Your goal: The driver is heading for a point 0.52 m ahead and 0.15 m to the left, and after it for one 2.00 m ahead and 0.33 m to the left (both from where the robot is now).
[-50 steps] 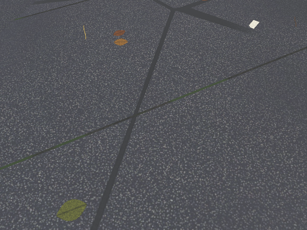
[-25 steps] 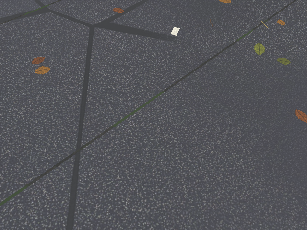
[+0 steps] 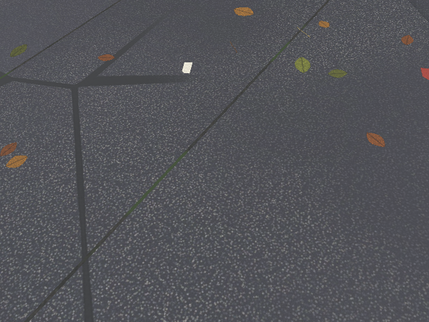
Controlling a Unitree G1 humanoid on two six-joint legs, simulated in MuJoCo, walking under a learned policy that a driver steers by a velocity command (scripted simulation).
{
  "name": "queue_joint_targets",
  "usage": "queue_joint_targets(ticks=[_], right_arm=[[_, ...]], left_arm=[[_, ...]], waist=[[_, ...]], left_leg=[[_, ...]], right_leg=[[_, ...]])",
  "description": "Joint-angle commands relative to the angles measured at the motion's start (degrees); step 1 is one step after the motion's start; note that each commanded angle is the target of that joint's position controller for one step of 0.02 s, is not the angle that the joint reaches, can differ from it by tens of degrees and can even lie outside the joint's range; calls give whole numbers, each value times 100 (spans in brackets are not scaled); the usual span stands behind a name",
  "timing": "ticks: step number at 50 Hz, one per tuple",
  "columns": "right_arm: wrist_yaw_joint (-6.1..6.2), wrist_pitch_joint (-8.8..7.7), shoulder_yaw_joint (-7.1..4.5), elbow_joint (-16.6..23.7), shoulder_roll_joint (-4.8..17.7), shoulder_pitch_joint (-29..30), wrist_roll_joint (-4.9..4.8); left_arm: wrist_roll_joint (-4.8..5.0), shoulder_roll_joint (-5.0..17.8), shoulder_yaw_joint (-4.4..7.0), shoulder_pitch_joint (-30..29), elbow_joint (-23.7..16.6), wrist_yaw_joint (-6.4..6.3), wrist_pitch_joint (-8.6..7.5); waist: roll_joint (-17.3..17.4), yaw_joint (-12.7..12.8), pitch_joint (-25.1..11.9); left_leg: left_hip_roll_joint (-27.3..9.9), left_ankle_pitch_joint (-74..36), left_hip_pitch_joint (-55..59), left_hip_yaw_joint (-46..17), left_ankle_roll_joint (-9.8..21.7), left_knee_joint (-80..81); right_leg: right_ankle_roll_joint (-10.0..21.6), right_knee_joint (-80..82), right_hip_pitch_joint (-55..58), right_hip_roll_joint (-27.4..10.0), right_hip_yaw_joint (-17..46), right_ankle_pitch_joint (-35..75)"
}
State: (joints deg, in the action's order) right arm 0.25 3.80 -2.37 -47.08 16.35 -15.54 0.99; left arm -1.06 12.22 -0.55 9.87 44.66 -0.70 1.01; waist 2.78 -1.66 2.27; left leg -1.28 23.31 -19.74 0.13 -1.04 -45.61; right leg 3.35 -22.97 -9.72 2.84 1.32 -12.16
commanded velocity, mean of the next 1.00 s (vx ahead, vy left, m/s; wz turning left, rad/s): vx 0.39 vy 0.00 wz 0.11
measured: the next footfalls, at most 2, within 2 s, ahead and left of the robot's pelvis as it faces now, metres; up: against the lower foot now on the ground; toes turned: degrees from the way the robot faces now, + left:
left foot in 0.24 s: +0.03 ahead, +0.11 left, +0.00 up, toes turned +1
right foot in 0.70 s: +0.38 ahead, -0.08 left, +0.00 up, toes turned -1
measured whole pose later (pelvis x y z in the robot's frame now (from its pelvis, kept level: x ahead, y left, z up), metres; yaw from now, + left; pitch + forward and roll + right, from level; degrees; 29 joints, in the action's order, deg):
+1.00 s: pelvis +0.37 -0.01 +0.00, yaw +11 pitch -1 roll -1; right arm -2.4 -0.4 -3.6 -51.8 14.3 -11.0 1.7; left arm -0.9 12.4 2.5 20.8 55.7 -0.6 -6.0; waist 2.0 0.4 3.0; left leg -5.5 5.9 -37.4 0.4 3.6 -57.1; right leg 4.2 -15.1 -2.7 2.3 -12.8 -12.5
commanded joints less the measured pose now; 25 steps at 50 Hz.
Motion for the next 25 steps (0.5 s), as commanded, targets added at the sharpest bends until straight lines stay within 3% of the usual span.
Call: queue_joint_targets(ticks=[1, 3, 5, 7, 9, 11, 12, 13, 14, 15, 17, 19, 25], right_arm=[[2, -78, -42, 204, 277, 43, 42], [-22, -138, -89, 280, 456, 316, 96], [-48, -224, -91, 305, 440, 431, 81], [-57, -335, -67, 251, 330, 347, 63], [-46, -431, -54, 73, 225, -41, 37], [4, -511, -72, -309, 197, -841, 46], [64, -569, -140, -440, 539, -1375, 91], [74, -597, -260, -436, 1101, -1637, 30], [63, -579, -292, -524, 1079, -1439, 60], [31, -616, -205, -403, 752, -939, 26], [-13, -719, -142, -310, 522, -550, -8], [-33, -822, -101, -453, 387, -769, -15], [-41, -875, -33, -847, 278, -1374, -17]], left_arm=[[2, 890, 222, 305, -24, -53, -83], [-26, 1139, 341, 634, 161, -41, -20], [-27, 1144, 382, 731, 254, -22, -26], [-22, 1137, 420, 710, 322, -5, -95], [18, 1129, 454, 425, 319, 20, -152], [80, 990, 457, 63, 265, 32, -164], [52, 637, 363, -205, 104, 53, -214], [41, 290, 266, -378, -89, 86, -282], [-113, 802, 376, -629, -160, 91, -298], [-83, 892, 422, -379, -33, 167, -318], [-87, 899, 439, 87, 264, 282, -345], [-150, 746, 401, 49, 330, 326, -323], [-120, 485, 265, -1109, -78, 342, -290]], waist=[[-1074, 269, -367], [-1218, 469, -47], [-1053, 489, 178], [-879, 403, 180], [-791, 114, 128], [-542, -335, 49], [202, -568, -16], [1119, -658, -2], [573, -504, 714], [260, -139, 908], [256, 129, 641], [197, 98, 430], [231, -161, 596]], left_leg=[[66, 93, -58, 92, -44, 394], [138, 341, -561, 174, 31, 392], [92, 471, -759, 138, 133, 538], [94, 472, -496, 138, 278, 828], [179, 47, 450, 244, 484, 1605], [272, -712, 2290, 268, 660, 2646], [-615, 348, 3165, -928, 810, 3245], [-1926, 2028, 3355, -2939, 1186, 4092], [-2256, 2350, 2397, -3340, 1554, 4297], [-1917, 2088, 2151, -2947, 1479, 4295], [-1347, 778, 2186, -1946, 1149, 4297], [-1062, -559, 2269, -1286, 1094, 4169], [-824, -2912, 2103, -548, 1165, 3985]], right_leg=[[796, 857, 516, -1285, 1158, 574], [982, 1249, 669, -1441, 1757, -1447], [1104, 1429, 702, -1620, 2081, -1942], [1154, 1430, 584, -1653, 2098, -1810], [1044, 1303, -13, -1461, 1796, -1633], [710, 633, -1347, -1006, 1283, -1930], [415, -524, -2424, -554, 742, -2001], [172, -1941, -3366, 156, -200, -1790], [181, -2570, -3629, -188, 42, -1498], [158, -2885, -3534, -395, 199, -996], [49, -3120, -3260, -530, 58, -370], [-39, -3412, -3243, -577, -144, 65], [-288, -2454, -3309, -593, -596, 680]])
